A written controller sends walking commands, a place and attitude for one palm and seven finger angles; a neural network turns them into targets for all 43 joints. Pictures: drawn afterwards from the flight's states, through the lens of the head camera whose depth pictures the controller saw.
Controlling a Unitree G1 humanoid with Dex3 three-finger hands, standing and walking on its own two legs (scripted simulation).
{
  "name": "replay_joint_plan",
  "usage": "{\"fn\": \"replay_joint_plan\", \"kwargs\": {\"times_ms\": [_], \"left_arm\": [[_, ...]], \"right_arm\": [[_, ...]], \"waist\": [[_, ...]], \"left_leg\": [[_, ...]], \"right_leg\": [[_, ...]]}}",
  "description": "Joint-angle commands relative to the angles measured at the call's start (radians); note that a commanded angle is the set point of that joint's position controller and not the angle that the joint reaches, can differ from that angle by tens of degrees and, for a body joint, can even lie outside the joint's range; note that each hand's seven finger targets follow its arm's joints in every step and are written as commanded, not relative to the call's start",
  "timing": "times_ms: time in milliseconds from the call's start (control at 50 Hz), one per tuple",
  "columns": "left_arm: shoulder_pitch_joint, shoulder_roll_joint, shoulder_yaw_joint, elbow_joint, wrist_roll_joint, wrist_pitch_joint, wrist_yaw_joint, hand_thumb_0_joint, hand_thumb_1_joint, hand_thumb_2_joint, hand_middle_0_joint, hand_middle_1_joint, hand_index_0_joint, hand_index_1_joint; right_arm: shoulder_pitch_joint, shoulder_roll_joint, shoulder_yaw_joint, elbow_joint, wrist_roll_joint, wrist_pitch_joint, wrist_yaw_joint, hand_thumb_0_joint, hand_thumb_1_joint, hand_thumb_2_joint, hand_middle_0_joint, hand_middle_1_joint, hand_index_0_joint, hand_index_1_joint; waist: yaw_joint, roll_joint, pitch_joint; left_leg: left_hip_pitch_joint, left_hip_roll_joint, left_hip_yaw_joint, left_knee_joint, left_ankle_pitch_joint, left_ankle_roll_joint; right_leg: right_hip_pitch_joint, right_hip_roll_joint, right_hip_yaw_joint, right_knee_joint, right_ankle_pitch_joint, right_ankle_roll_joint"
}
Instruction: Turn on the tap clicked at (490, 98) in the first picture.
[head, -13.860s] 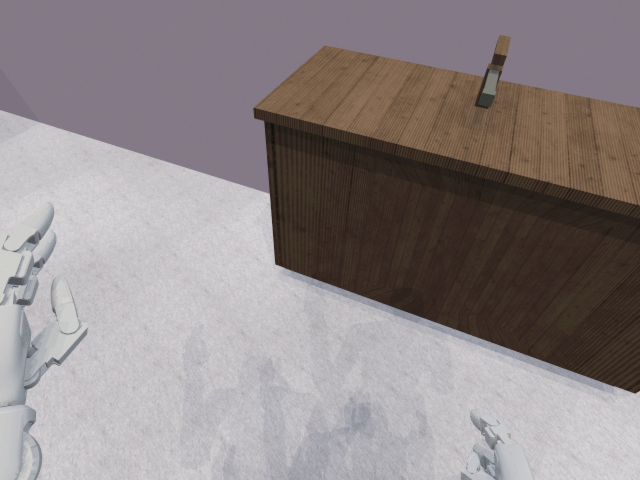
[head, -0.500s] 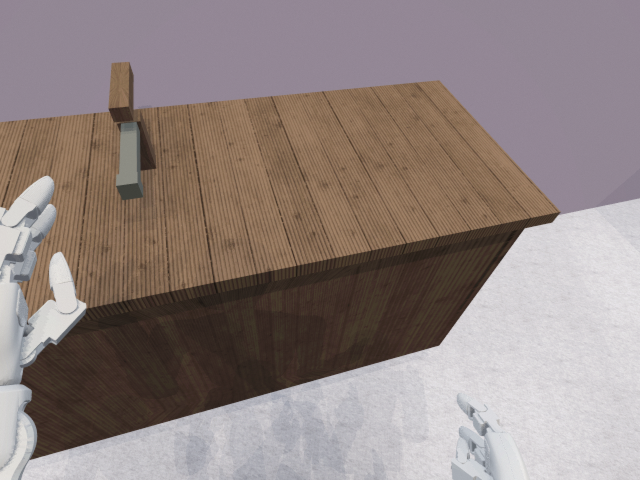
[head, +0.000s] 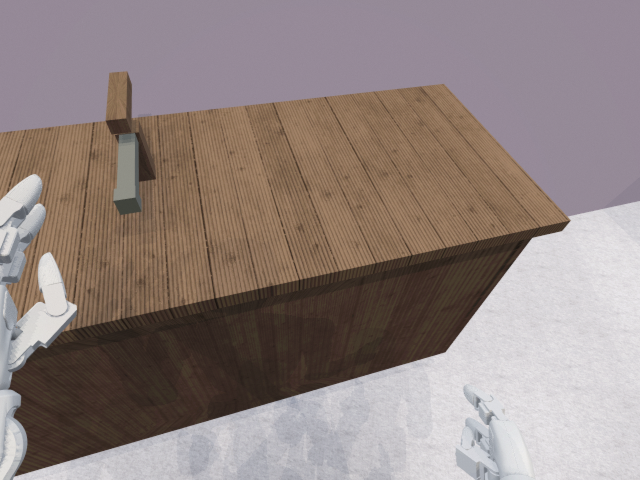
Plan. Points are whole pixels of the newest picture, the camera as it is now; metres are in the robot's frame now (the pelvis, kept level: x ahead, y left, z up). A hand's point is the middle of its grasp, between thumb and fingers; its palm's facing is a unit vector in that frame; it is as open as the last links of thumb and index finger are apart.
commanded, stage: look again from close up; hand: left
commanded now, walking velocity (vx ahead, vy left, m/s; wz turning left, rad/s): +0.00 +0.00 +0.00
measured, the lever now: (127, 200) +0.43 +0.31 +0.07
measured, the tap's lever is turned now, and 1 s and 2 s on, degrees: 0 0 0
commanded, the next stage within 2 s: shuffle to correct the standing spot in 0.34 s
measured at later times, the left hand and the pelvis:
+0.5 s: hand (68, 326) +0.21 +0.25 +0.16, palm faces +0.40 -0.83 -0.38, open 7.4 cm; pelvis -0.01 +0.00 +0.00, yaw +0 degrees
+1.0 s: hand (118, 271) +0.27 +0.23 +0.15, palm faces +0.41 -0.84 -0.36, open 7.4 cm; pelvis +0.05 -0.01 -0.03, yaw +0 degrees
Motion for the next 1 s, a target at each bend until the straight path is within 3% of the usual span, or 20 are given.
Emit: {"fn": "replay_joint_plan", "kwargs": {"times_ms": [0, 100, 220, 420, 480, 580, 640, 680, 700, 740, 780, 800, 820, 840, 860, 900, 920, 940, 960, 980], "left_arm": [[-0.047, 0.121, 0.076, -0.145, -0.007, -0.046, 0.018, 0.0, 0.9, 0.9, -0.2, -0.3, -0.2, -0.3], [-0.084, 0.118, 0.062, -0.122, -0.001, -0.04, 0.019, 0.0, 0.9, 0.9, -0.2, -0.3, -0.2, -0.3], [-0.14, 0.167, 0.087, -0.203, 0.007, -0.051, 0.025, 0.0, 0.9, 0.9, -0.2, -0.3, -0.2, -0.3], [-0.028, 0.14, 0.093, -0.138, -0.002, -0.05, 0.022, 0.0, 0.9, 0.9, -0.2, -0.3, -0.2, -0.3], [-0.052, 0.123, 0.07, -0.124, -0.003, -0.049, 0.022, 0.0, 0.9, 0.9, -0.2, -0.3, -0.2, -0.3], [-0.123, 0.117, 0.051, -0.145, 0.009, -0.043, 0.031, 0.0, 0.9, 0.9, -0.2, -0.3, -0.2, -0.3], [-0.172, 0.133, 0.056, -0.166, 0.015, -0.046, 0.039, 0.0, 0.9, 0.9, -0.2, -0.3, -0.2, -0.3], [-0.167, 0.132, 0.058, -0.163, 0.015, -0.049, 0.042, 0.0, 0.9, 0.9, -0.2, -0.3, -0.2, -0.3], [-0.153, 0.139, 0.063, -0.154, 0.013, -0.048, 0.043, 0.0, 0.9, 0.9, -0.2, -0.3, -0.2, -0.3], [-0.138, 0.146, 0.071, -0.157, 0.007, -0.05, 0.041, 0.0, 0.9, 0.9, -0.2, -0.3, -0.2, -0.3], [-0.112, 0.144, 0.073, -0.151, -0.001, -0.054, 0.04, 0.0, 0.9, 0.9, -0.2, -0.3, -0.2, -0.3], [-0.11, 0.156, 0.084, -0.161, -0.001, -0.059, 0.043, 0.0, 0.9, 0.9, -0.2, -0.3, -0.2, -0.3], [-0.088, 0.163, 0.096, -0.169, -0.003, -0.063, 0.045, 0.0, 0.9, 0.9, -0.2, -0.3, -0.2, -0.3], [-0.079, 0.162, 0.1, -0.2, -0.004, -0.07, 0.047, 0.0, 0.9, 0.9, -0.2, -0.3, -0.2, -0.3], [-0.068, 0.163, 0.103, -0.223, -0.004, -0.075, 0.048, 0.0, 0.9, 0.9, -0.2, -0.3, -0.2, -0.3], [-0.057, 0.174, 0.126, -0.254, -0.01, -0.072, 0.052, 0.0, 0.9, 0.9, -0.2, -0.3, -0.2, -0.3], [-0.05, 0.179, 0.129, -0.28, -0.016, -0.069, 0.048, 0.0, 0.9, 0.9, -0.2, -0.3, -0.2, -0.3], [-0.049, 0.17, 0.13, -0.311, -0.016, -0.076, 0.05, 0.0, 0.9, 0.9, -0.2, -0.3, -0.2, -0.3], [-0.083, 0.166, 0.118, -0.331, -0.003, -0.091, 0.052, 0.0, 0.9, 0.9, -0.2, -0.3, -0.2, -0.3], [-0.094, 0.192, 0.148, -0.296, 0.003, -0.094, 0.047, 0.0, 0.9, 0.9, -0.2, -0.3, -0.2, -0.3]], "right_arm": [[-0.063, -0.132, -0.051, -0.146, 0.006, -0.046, -0.01, 0.0, -0.9, -0.9, 0.2, 0.3, 0.2, 0.3], [-0.069, -0.133, -0.05, -0.14, 0.005, -0.04, -0.016, 0.0, -0.9, -0.9, 0.2, 0.3, 0.2, 0.3], [-0.087, -0.131, -0.047, -0.145, 0.0, -0.049, -0.021, 0.0, -0.9, -0.9, 0.2, 0.3, 0.2, 0.3], [-0.066, -0.13, -0.054, -0.134, 0.003, -0.05, -0.015, 0.0, -0.9, -0.9, 0.2, 0.3, 0.2, 0.3], [-0.063, -0.135, -0.059, -0.121, 0.001, -0.048, -0.018, 0.0, -0.9, -0.9, 0.2, 0.3, 0.2, 0.3], [-0.08, -0.137, -0.055, -0.121, 0.006, -0.044, -0.026, 0.0, -0.9, -0.9, 0.2, 0.3, 0.2, 0.3], [-0.087, -0.131, -0.049, -0.115, 0.006, -0.049, -0.028, 0.0, -0.9, -0.9, 0.2, 0.3, 0.2, 0.3], [-0.074, -0.133, -0.052, -0.111, 0.008, -0.053, -0.023, 0.0, -0.9, -0.9, 0.2, 0.3, 0.2, 0.3], [-0.076, -0.131, -0.053, -0.109, 0.007, -0.054, -0.021, 0.0, -0.9, -0.9, 0.2, 0.3, 0.2, 0.3], [-0.08, -0.126, -0.057, -0.106, 0.007, -0.055, -0.017, 0.0, -0.9, -0.9, 0.2, 0.3, 0.2, 0.3], [-0.064, -0.117, -0.061, -0.103, 0.012, -0.051, -0.007, 0.0, -0.9, -0.9, 0.2, 0.3, 0.2, 0.3], [-0.067, -0.113, -0.062, -0.107, 0.015, -0.049, -0.001, 0.0, -0.9, -0.9, 0.2, 0.3, 0.2, 0.3], [-0.077, -0.111, -0.062, -0.11, 0.023, -0.049, 0.003, 0.0, -0.9, -0.9, 0.2, 0.3, 0.2, 0.3], [-0.07, -0.11, -0.058, -0.108, 0.02, -0.046, 0.006, 0.0, -0.9, -0.9, 0.2, 0.3, 0.2, 0.3], [-0.069, -0.105, -0.053, -0.106, 0.019, -0.042, 0.006, 0.0, -0.9, -0.9, 0.2, 0.3, 0.2, 0.3], [-0.046, -0.091, -0.043, -0.094, 0.011, -0.027, 0.006, 0.0, -0.9, -0.9, 0.2, 0.3, 0.2, 0.3], [-0.067, -0.105, -0.049, -0.094, 0.011, -0.029, -0.003, 0.0, -0.9, -0.9, 0.2, 0.3, 0.2, 0.3], [-0.07, -0.135, -0.061, -0.107, 0.012, -0.028, -0.003, 0.0, -0.9, -0.9, 0.2, 0.3, 0.2, 0.3], [-0.078, -0.111, -0.059, -0.119, 0.011, -0.035, 0.003, 0.0, -0.9, -0.9, 0.2, 0.3, 0.2, 0.3], [-0.079, -0.125, -0.069, -0.111, 0.013, -0.047, 0.009, 0.0, -0.9, -0.9, 0.2, 0.3, 0.2, 0.3]], "waist": [[0.001, 0.069, -0.163], [0.0, 0.033, -0.136], [0.003, 0.112, -0.143], [0.001, 0.053, -0.151], [-0.006, 0.062, -0.159], [-0.01, 0.137, -0.078], [-0.009, 0.141, -0.055], [-0.006, 0.13, -0.081], [-0.003, 0.088, -0.094], [-0.007, 0.012, -0.109], [-0.007, -0.108, -0.13], [-0.002, -0.153, -0.129], [0.001, -0.146, -0.12], [0.008, -0.117, -0.123], [0.008, -0.078, -0.114], [-0.032, -0.004, -0.157], [-0.049, 0.127, -0.159], [-0.053, 0.347, -0.172], [-0.048, 0.352, -0.166], [-0.034, 0.204, -0.137]], "left_leg": [[-0.032, 0.075, -0.082, -0.093, 0.251, -0.08], [-0.064, 0.068, -0.083, -0.109, 0.11, -0.057], [-0.066, 0.062, -0.096, -0.141, 0.099, -0.06], [-0.072, 0.055, -0.09, -0.114, 0.129, -0.062], [-0.074, 0.074, -0.103, -0.125, -0.014, -0.046], [-0.135, 0.147, -0.195, -0.185, -0.288, 0.006], [-0.134, 0.165, -0.208, -0.147, -0.243, 0.026], [-0.115, 0.143, -0.173, -0.072, -0.099, 0.019], [-0.118, 0.123, -0.147, -0.008, -0.024, 0.014], [-0.157, 0.068, -0.081, 0.147, 0.037, -0.012], [-0.261, 0.009, -0.028, 0.334, -0.015, -0.036], [-0.333, 0.009, -0.026, 0.403, -0.089, -0.04], [-0.39, 0.023, -0.045, 0.458, -0.172, -0.04], [-0.423, 0.047, -0.067, 0.46, -0.246, -0.034], [-0.402, 0.07, -0.077, 0.398, -0.256, -0.026], [-0.131, 0.034, -0.018, 0.147, -0.067, -0.029], [0.077, 0.041, -0.07, 0.032, 0.093, -0.02], [0.264, 0.226, -0.39, -0.061, 0.279, 0.059], [0.307, 0.351, -0.569, -0.101, 0.407, 0.149], [0.237, 0.377, -0.54, -0.115, 0.328, 0.2]], "right_leg": [[0.118, -0.013, 0.023, -0.008, 0.221, -0.026], [0.104, -0.021, 0.049, -0.053, 0.146, -0.025], [0.124, -0.007, 0.029, -0.033, 0.117, -0.024], [0.137, -0.016, 0.042, -0.058, 0.166, -0.028], [0.115, -0.007, 0.029, -0.028, 0.025, -0.03], [0.026, 0.021, -0.015, 0.076, -0.135, -0.037], [0.006, 0.011, -0.025, 0.104, -0.102, -0.043], [0.038, 0.004, -0.016, 0.103, -0.024, -0.057], [0.06, -0.011, 0.014, 0.093, 0.024, -0.07], [0.089, -0.077, 0.138, 0.075, 0.068, -0.119], [0.166, -0.188, 0.313, 0.016, 0.056, -0.203], [0.21, -0.252, 0.384, -0.019, 0.064, -0.243], [0.244, -0.29, 0.437, -0.029, 0.121, -0.276], [0.27, -0.31, 0.412, -0.008, 0.181, -0.289], [0.252, -0.302, 0.373, 0.033, 0.236, -0.276], [0.087, -0.188, 0.173, 0.168, 0.183, -0.188], [-0.075, -0.091, 0.075, 0.338, 0.115, -0.122], [-0.322, 0.034, -0.052, 0.569, -0.11, -0.034], [-0.444, 0.055, -0.021, 0.748, -0.386, -0.034], [-0.471, 0.027, 0.037, 0.821, -0.341, -0.04]]}}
